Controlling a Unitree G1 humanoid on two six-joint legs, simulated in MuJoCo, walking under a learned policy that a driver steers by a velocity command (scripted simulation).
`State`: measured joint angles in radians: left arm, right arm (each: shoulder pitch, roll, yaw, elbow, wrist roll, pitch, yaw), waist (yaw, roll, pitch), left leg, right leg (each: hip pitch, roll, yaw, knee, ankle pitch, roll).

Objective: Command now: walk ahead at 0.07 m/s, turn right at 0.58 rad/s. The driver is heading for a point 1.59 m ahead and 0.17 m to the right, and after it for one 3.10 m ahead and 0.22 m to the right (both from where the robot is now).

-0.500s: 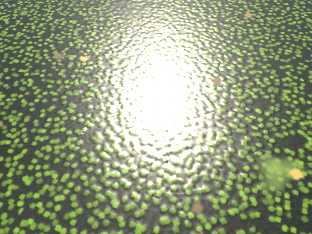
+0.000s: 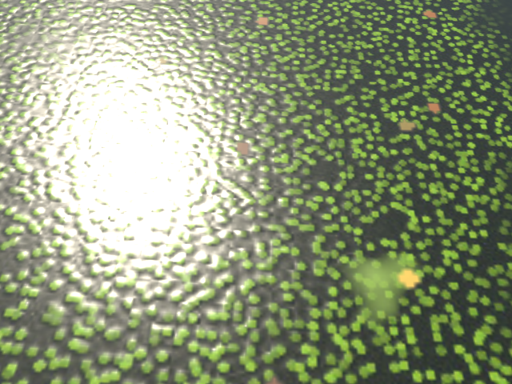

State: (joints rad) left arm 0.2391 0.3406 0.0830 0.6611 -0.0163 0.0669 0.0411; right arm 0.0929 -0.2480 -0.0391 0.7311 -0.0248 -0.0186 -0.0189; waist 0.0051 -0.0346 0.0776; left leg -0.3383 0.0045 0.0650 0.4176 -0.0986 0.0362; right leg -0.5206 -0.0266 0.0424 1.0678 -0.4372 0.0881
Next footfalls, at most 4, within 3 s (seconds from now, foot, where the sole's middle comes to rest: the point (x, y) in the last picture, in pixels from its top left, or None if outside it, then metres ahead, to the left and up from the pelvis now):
0.20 right None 0.05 -0.15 -0.77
0.64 left None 0.11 0.09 -0.77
2.56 right None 0.11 -0.18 -0.77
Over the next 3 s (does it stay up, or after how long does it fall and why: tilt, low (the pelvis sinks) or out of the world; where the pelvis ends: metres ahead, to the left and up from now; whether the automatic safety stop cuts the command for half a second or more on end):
stays up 0.29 -0.13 -0.01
